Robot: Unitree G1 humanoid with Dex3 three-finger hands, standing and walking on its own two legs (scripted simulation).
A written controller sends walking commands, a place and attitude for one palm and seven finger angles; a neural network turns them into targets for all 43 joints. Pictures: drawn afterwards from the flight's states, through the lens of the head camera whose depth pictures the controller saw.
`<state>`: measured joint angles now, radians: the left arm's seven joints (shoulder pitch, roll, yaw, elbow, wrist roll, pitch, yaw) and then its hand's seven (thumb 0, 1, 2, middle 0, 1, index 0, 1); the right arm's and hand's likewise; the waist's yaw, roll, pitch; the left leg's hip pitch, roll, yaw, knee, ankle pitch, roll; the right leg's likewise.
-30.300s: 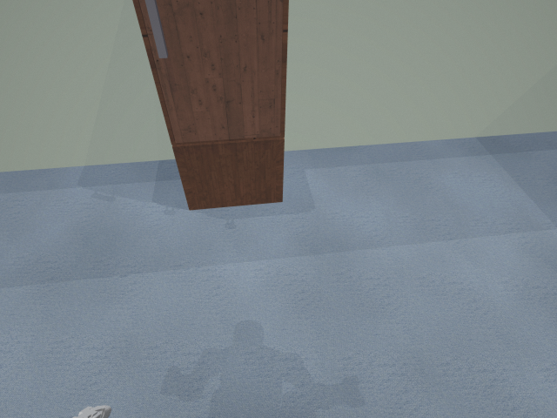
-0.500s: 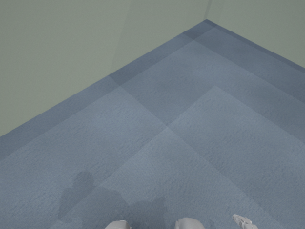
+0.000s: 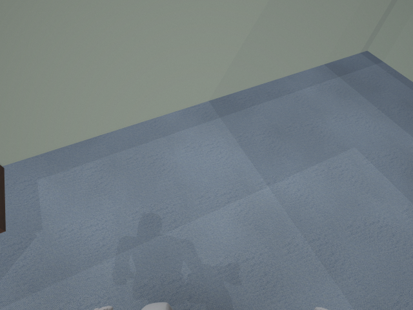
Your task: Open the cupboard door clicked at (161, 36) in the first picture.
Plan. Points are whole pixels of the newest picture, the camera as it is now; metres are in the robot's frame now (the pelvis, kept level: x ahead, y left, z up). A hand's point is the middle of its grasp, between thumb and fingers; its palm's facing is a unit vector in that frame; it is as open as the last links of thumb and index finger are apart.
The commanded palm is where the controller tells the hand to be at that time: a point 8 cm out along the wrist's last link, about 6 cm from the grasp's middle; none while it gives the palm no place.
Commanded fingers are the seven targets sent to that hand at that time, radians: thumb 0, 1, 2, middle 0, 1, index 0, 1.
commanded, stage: turn to face it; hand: left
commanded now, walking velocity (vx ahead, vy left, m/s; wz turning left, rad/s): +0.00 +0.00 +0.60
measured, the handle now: out of the picture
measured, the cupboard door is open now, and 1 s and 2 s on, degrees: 41 41 41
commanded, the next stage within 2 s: take the last steps up to it in 1.90 s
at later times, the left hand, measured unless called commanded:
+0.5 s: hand out of the picture +0.03 +0.17 -0.14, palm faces +0.29 -0.91 -0.29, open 7.4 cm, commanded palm none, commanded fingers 0.00 0.90 0.90 -0.20 -0.30 -0.20 -0.30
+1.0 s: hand out of the picture -0.03 +0.20 -0.15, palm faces +0.57 -0.77 -0.28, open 7.4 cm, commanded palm none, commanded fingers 0.00 0.90 0.90 -0.20 -0.30 -0.20 -0.30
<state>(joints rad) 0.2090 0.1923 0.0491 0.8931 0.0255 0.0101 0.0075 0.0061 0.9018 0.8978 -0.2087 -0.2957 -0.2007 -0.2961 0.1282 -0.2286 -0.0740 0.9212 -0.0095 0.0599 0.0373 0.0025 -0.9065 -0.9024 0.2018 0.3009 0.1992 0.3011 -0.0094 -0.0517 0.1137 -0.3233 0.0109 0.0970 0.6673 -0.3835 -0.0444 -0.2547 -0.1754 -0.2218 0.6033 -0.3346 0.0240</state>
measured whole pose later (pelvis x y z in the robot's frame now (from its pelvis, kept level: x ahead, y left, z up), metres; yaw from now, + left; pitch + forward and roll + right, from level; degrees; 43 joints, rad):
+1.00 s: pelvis +0.01 -0.04 +0.00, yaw +35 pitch +1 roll +0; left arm 0.15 0.25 0.08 0.89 0.01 0.05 0.01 0.01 0.91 0.90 -0.20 -0.29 -0.19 -0.30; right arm 0.16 -0.22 -0.06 0.92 -0.03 0.04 0.01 0.00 -0.90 -0.90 0.21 0.30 0.20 0.30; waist -0.01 0.01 0.09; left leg -0.32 -0.02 -0.06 0.53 -0.24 0.00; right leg -0.40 -0.06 -0.02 0.82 -0.42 0.08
